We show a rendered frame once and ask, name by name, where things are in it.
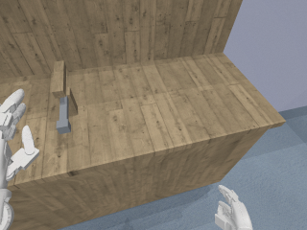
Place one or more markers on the tap lever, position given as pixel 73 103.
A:
pixel 63 125

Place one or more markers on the counter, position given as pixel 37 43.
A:
pixel 155 106

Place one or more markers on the robot left forearm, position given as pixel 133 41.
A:
pixel 6 210

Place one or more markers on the robot right hand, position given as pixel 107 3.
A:
pixel 234 217

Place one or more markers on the robot left hand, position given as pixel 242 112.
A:
pixel 11 111

